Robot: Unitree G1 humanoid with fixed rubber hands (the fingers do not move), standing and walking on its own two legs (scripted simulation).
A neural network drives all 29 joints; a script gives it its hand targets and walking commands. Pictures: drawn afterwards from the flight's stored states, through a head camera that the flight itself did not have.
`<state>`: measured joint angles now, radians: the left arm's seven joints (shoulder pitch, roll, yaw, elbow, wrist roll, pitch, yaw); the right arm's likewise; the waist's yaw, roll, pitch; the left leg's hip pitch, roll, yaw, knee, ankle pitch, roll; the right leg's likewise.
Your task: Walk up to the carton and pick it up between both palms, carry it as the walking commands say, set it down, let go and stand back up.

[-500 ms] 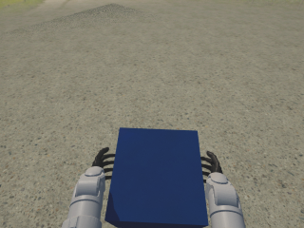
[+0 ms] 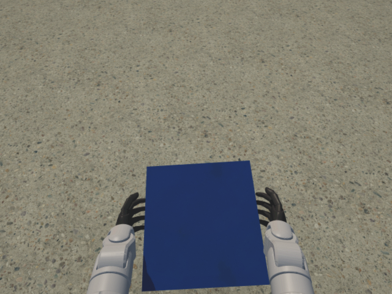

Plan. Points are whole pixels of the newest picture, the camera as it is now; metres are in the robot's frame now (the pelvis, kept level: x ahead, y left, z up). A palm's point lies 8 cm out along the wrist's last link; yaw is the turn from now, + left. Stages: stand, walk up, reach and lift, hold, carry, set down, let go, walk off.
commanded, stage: set down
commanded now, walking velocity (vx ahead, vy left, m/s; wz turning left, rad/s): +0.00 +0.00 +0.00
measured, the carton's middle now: (201, 226) +0.31 -0.01 -0.14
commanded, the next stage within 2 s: none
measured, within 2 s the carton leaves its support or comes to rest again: neither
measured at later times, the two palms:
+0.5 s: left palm (137, 236) +0.29 +0.15 -0.15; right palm (265, 247) +0.27 -0.17 -0.16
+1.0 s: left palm (144, 229) +0.34 +0.15 -0.24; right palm (254, 236) +0.32 -0.17 -0.24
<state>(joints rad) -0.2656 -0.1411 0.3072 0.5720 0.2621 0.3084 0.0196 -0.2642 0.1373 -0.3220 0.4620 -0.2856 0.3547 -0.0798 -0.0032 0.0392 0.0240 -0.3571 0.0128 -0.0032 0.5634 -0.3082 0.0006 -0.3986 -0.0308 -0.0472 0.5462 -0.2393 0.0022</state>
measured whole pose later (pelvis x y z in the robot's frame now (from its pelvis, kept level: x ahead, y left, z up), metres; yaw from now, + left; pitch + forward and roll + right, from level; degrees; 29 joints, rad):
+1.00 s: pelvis -0.06 -0.01 -0.14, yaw +2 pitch +38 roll +1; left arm -0.66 -0.01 0.29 0.65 0.08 0.18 0.10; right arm -0.58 0.08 -0.35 0.53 -0.11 0.19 -0.15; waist -0.01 0.02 -0.14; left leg -1.49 -0.02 0.00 1.30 -0.48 -0.01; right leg -1.54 -0.03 0.03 1.29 -0.42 0.02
